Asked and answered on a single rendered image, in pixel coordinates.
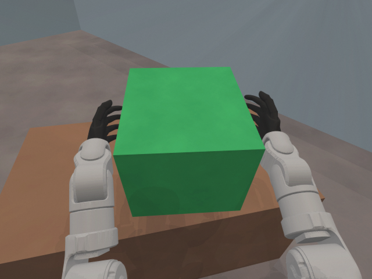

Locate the robot left forearm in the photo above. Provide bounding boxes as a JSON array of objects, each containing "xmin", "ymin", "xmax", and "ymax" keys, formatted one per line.
[{"xmin": 62, "ymin": 138, "xmax": 119, "ymax": 279}]

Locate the right robot hand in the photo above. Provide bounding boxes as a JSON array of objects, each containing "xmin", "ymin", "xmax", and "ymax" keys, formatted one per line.
[{"xmin": 244, "ymin": 91, "xmax": 281, "ymax": 139}]

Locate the robot right forearm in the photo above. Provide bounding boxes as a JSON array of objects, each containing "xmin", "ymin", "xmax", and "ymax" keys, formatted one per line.
[{"xmin": 260, "ymin": 131, "xmax": 362, "ymax": 279}]

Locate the pedestal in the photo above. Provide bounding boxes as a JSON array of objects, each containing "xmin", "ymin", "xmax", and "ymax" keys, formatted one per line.
[{"xmin": 0, "ymin": 109, "xmax": 325, "ymax": 279}]

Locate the robot right upper arm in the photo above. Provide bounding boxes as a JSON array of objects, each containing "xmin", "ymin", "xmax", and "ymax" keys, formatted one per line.
[{"xmin": 286, "ymin": 244, "xmax": 361, "ymax": 279}]

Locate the robot left upper arm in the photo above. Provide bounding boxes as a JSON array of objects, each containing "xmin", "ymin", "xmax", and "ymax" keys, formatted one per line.
[{"xmin": 65, "ymin": 259, "xmax": 127, "ymax": 279}]

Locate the carton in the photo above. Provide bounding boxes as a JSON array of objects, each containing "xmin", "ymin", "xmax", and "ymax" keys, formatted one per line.
[{"xmin": 113, "ymin": 67, "xmax": 266, "ymax": 217}]

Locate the left robot hand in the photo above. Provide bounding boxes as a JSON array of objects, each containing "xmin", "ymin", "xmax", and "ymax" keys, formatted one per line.
[{"xmin": 87, "ymin": 100, "xmax": 122, "ymax": 143}]

